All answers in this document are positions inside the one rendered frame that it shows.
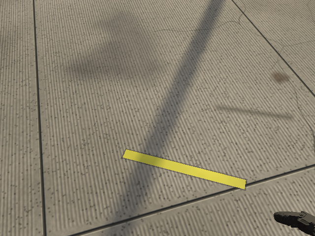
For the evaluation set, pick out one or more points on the robot right hand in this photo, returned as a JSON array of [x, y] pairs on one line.
[[303, 220]]

